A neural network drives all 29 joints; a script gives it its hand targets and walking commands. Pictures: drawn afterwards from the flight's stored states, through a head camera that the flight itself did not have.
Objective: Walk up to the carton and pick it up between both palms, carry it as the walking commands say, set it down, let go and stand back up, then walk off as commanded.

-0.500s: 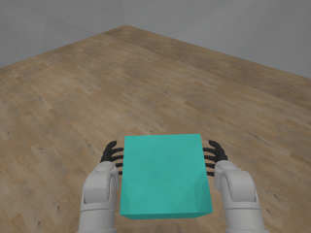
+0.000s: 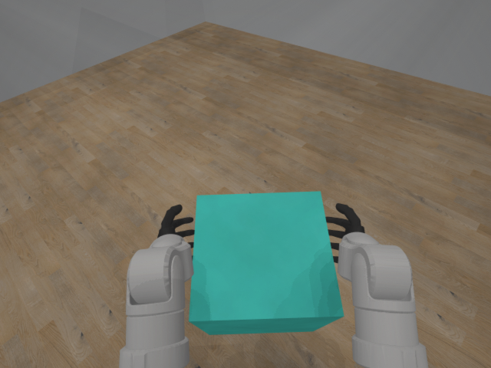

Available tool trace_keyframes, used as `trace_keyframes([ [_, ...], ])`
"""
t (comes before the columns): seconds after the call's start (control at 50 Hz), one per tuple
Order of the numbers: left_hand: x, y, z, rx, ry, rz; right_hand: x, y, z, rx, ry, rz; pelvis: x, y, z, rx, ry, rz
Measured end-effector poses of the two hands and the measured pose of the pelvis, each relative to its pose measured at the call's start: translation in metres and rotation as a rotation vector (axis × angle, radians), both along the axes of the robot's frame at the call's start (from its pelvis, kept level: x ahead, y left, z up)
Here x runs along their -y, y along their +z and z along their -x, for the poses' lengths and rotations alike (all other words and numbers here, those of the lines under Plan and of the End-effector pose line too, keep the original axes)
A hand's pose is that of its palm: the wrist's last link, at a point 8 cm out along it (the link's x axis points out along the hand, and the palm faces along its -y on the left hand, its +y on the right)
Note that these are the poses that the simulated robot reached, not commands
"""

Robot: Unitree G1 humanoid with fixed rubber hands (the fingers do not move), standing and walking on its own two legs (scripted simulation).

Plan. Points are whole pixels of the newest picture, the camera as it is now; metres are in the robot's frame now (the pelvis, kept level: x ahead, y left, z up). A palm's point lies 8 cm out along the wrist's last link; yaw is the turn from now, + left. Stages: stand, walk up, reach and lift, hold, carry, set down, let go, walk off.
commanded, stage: carry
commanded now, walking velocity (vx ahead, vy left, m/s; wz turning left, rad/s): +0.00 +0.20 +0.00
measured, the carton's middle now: (260, 269) +0.31 +0.00 -0.01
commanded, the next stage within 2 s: none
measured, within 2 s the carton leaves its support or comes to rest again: neither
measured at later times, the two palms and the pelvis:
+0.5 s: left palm (146, 257) +0.29 +0.17 +0.08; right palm (327, 256) +0.28 -0.10 +0.07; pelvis -0.02 +0.04 +0.00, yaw +1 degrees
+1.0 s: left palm (100, 276) +0.25 +0.23 +0.09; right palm (294, 276) +0.24 -0.05 +0.08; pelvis -0.05 +0.10 +0.00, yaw -2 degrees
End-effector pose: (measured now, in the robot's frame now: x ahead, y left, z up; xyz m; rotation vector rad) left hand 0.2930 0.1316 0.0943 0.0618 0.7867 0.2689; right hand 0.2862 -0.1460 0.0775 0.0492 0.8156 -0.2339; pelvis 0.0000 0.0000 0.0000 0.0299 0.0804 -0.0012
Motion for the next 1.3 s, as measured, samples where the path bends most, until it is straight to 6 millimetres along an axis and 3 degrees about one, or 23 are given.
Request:
trace_keyframes([
  [0.24,-0.023,-0.016,0.007,-0.035,-0.004,0.024,-0.023,-0.010,0.009,-0.035,-0.003,0.030,-0.022,-0.001,0.009,-0.008,-0.006,0.011],
  [0.4,-0.028,-0.011,0.003,-0.014,-0.002,0.009,-0.028,-0.012,0.008,-0.016,-0.013,0.006,-0.030,0.000,0.014,-0.025,0.000,0.022],
  [0.62,-0.058,-0.009,0.012,0.018,0.011,0.028,-0.057,-0.002,0.011,0.016,-0.009,0.019,-0.056,-0.001,0.023,-0.010,-0.015,0.005],
  [0.88,-0.091,-0.008,0.033,-0.001,0.012,0.043,-0.090,0.003,0.032,-0.003,-0.003,0.043,-0.086,0.003,0.038,0.008,-0.010,0.022],
  [1.1,-0.101,0.002,0.041,0.005,-0.019,0.027,-0.102,0.003,0.053,0.002,-0.040,0.025,-0.109,0.005,0.053,0.002,-0.017,0.035],
  [1.3,-0.144,-0.010,0.057,0.014,-0.016,0.052,-0.143,0.006,0.063,0.010,-0.046,0.044,-0.148,-0.001,0.068,0.016,-0.035,0.021],
])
